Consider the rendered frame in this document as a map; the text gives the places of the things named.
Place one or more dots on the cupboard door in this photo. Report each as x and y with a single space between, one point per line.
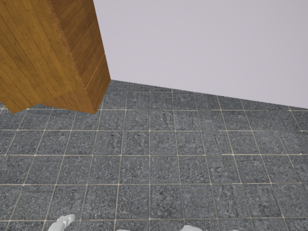
33 65

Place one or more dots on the left robot hand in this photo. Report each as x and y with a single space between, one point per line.
62 223

